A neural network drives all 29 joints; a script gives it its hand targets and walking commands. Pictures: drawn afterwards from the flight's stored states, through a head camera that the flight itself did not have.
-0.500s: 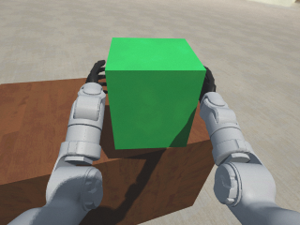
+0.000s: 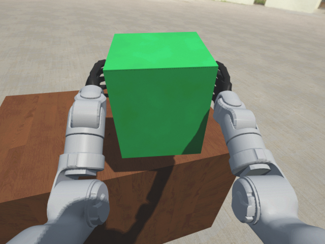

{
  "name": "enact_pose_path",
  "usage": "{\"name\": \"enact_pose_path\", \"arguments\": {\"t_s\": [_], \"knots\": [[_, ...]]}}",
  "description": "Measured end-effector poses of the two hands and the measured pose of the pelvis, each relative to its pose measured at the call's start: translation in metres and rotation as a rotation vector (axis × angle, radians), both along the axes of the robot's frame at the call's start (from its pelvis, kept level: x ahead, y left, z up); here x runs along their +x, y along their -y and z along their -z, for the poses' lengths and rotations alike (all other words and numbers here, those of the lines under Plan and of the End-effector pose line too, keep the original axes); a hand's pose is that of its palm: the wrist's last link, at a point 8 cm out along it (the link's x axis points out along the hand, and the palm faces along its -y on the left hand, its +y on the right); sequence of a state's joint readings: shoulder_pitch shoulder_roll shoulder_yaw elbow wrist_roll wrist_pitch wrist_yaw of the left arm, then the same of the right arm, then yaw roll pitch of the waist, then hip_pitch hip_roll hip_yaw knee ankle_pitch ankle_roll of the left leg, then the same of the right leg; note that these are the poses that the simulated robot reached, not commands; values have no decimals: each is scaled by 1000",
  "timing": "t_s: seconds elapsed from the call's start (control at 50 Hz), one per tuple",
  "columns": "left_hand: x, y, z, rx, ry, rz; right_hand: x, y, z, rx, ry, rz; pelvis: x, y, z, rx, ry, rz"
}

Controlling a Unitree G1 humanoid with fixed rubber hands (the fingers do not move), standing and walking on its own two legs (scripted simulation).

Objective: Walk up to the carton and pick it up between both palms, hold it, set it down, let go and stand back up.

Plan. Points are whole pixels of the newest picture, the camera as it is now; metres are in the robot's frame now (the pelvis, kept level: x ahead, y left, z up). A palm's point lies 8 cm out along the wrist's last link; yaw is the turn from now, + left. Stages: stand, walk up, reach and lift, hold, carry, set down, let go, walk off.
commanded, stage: reach and lift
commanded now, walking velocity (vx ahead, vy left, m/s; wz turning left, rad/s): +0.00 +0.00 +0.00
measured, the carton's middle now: (158, 95) +0.43 +0.05 +0.22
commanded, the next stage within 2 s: hold in 0.74 s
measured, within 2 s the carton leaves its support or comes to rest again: neither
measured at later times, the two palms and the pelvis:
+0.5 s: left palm (91, 90) +0.35 +0.19 +0.26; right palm (224, 90) +0.39 -0.10 +0.27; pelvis -0.01 +0.01 +0.00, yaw +0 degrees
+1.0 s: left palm (88, 89) +0.34 +0.20 +0.27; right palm (225, 83) +0.38 -0.10 +0.29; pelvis -0.01 +0.01 +0.00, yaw +0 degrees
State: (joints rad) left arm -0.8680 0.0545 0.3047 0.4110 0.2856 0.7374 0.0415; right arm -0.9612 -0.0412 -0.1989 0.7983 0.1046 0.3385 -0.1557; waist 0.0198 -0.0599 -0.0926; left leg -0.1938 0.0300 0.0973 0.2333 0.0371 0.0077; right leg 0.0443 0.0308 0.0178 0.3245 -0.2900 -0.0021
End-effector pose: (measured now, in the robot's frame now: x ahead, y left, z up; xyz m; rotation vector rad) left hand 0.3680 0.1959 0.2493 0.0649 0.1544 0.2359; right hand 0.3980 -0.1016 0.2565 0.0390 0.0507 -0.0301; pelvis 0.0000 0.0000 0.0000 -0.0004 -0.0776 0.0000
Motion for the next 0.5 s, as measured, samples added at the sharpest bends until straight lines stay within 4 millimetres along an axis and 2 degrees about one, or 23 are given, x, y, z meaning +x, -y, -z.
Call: {"name": "enact_pose_path", "arguments": {"t_s": [0.08,0.2,0.34,0.5], "knots": [[-8,-4,-3,-19,-7,-4,-7,-5,-6,-18,-9,-3,-2,-1,0,-1,2,0],[-15,-10,1,-25,-40,-13,-10,-11,-4,-33,-43,-12,-6,-4,0,-6,8,1],[-14,-6,3,14,-49,-7,-9,-6,-2,-43,-51,-14,-8,-7,0,-9,12,2],[-19,1,-13,30,-11,-14,-12,0,-16,-17,-17,-21,-6,-5,0,-6,9,2]]}}
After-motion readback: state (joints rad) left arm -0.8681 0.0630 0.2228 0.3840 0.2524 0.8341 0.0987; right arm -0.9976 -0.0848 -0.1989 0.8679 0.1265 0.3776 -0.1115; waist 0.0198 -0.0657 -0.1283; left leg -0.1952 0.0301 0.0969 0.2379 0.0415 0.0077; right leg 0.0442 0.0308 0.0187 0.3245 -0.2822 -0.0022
